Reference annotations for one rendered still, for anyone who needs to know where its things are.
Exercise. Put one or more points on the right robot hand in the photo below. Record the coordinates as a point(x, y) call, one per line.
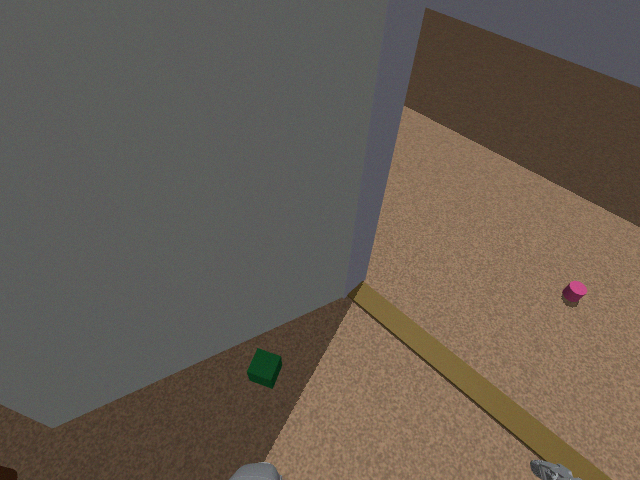
point(549, 471)

